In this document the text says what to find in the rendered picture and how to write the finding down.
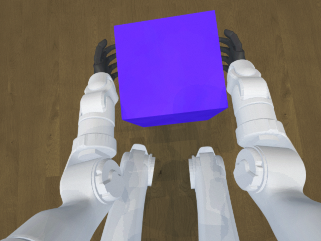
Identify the carton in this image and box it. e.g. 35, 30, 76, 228
114, 10, 228, 127

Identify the robot right upper arm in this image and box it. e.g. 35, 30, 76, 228
233, 145, 321, 241

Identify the robot right shin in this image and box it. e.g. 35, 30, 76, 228
196, 147, 226, 175

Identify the robot left hand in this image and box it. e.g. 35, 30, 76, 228
93, 39, 118, 81

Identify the robot left upper arm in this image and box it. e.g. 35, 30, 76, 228
0, 157, 125, 241

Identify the robot left forearm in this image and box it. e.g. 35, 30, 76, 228
64, 72, 118, 171

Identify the robot shin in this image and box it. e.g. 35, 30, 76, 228
196, 147, 226, 175
120, 144, 148, 167

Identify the robot left shin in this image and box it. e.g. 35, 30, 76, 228
120, 144, 148, 167

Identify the robot right hand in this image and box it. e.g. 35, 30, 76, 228
219, 29, 246, 72

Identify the robot right forearm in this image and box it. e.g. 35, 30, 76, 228
226, 59, 306, 178

